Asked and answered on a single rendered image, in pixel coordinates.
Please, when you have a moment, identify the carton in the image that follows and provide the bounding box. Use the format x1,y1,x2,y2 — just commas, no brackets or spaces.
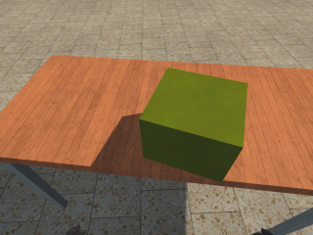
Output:
139,68,247,183

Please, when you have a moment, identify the table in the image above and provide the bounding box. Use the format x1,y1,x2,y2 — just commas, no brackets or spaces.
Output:
0,55,313,235

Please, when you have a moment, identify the left robot hand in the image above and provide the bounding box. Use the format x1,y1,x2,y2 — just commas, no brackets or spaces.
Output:
66,225,87,235

